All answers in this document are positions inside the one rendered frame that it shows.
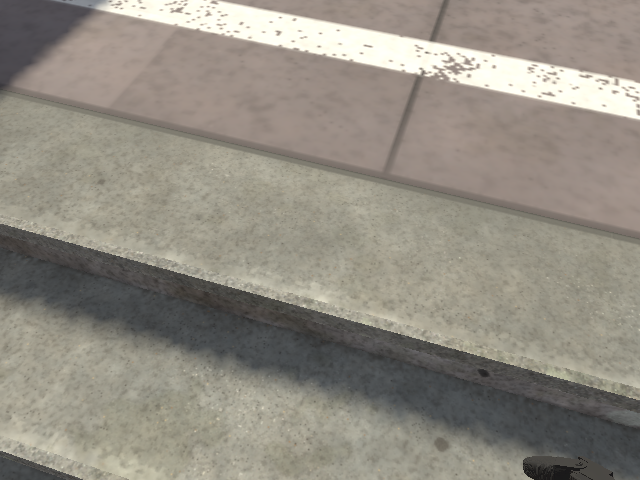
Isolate stairs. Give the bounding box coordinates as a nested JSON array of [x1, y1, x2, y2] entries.
[[0, 234, 640, 480]]

